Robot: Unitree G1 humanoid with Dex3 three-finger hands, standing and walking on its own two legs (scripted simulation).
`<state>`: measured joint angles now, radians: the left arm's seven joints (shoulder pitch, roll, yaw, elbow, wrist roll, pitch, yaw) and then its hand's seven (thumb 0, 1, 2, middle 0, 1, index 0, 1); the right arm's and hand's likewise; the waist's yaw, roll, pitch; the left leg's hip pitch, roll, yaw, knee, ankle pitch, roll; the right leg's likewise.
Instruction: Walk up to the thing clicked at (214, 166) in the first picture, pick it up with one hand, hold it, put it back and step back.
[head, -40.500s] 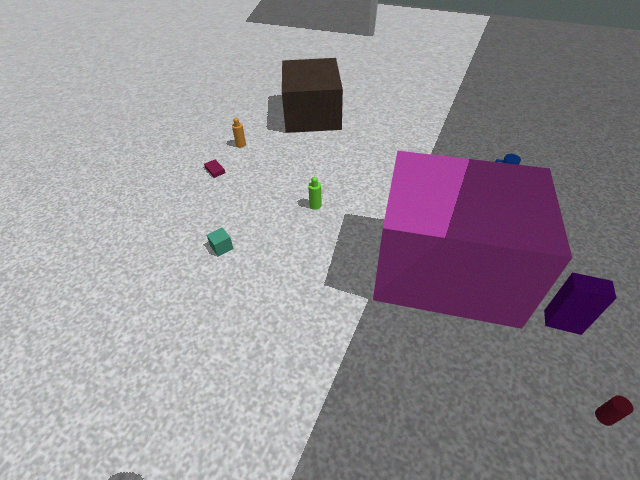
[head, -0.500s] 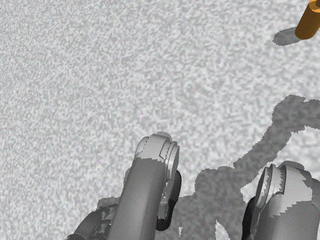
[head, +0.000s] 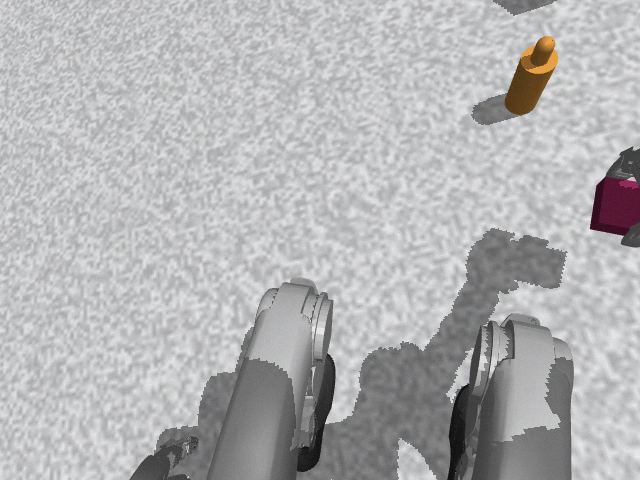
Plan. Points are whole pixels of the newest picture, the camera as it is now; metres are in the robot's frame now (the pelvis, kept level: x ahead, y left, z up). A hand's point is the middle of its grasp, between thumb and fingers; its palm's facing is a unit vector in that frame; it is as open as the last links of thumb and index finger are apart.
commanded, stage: lift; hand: right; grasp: from above
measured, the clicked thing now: out of the picture +0.47 -0.32 -0.17
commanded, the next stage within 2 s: hold in 1.30 s
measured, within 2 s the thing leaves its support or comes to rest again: neither
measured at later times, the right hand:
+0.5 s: hand out of the picture +0.38 -0.29 +0.06, palm faces -0.43 +0.15 -0.89, open 9.1 cm
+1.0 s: hand out of the picture +0.34 -0.26 +0.23, palm faces -0.44 +0.15 -0.89, open 9.1 cm
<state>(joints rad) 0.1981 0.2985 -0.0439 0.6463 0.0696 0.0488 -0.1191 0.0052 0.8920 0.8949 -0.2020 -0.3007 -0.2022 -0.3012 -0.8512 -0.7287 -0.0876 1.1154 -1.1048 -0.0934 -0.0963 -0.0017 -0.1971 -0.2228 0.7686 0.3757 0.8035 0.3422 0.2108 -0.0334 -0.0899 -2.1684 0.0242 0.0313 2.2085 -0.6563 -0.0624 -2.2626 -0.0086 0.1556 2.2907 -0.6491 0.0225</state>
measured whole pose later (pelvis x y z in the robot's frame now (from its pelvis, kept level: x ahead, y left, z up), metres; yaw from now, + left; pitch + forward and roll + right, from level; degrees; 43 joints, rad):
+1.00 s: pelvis +0.03 +0.00 +0.31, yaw -5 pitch +15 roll +2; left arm 0.22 0.25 0.02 0.75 -0.04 -0.02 0.06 0.01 0.89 0.89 -0.20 -0.30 -0.20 -0.30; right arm -0.36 -0.40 0.16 0.83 -0.96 0.08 -0.13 0.00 -0.20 -0.16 0.80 0.34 0.84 0.30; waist 0.08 -0.04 -0.12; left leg -0.94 0.03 0.01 1.14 -0.45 -0.04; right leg -0.97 -0.06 0.02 1.18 -0.46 0.02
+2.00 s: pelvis +0.09 +0.00 +0.40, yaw -5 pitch +4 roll +0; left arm 0.23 0.26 0.06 0.73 -0.05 0.04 0.02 0.01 0.89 0.89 -0.20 -0.30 -0.20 -0.30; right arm -0.31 -0.35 0.21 0.80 -0.98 0.09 -0.07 0.00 -0.20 -0.16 0.81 0.32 0.85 0.28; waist 0.03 -0.03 -0.05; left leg -0.38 0.04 -0.01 0.60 -0.30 -0.04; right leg -0.38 -0.05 -0.03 0.60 -0.30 0.02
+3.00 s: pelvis +0.07 +0.00 +0.41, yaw -4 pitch +0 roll +0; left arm 0.17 0.25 0.02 0.69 -0.06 0.05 0.04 0.01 0.90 0.89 -0.20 -0.30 -0.20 -0.30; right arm -0.24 -0.36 0.23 0.65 -0.97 0.09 0.04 0.00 -0.20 -0.17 0.79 0.35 0.83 0.31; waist -0.01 -0.05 0.00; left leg -0.28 0.04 -0.02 0.50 -0.23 -0.04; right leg -0.27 -0.04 -0.04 0.49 -0.22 0.02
